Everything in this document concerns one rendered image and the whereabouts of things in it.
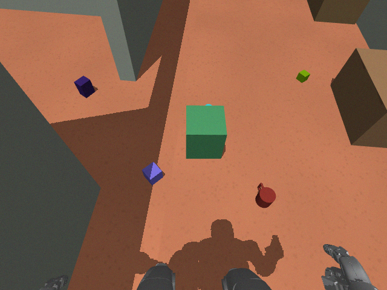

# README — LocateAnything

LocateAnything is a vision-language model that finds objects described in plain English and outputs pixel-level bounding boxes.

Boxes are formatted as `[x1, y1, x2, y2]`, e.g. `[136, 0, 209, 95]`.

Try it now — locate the left robot hand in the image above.
[40, 275, 68, 290]

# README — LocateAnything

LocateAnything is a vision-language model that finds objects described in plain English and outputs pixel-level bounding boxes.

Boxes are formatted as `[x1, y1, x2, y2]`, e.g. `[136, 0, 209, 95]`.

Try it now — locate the right robot hand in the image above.
[321, 244, 371, 290]

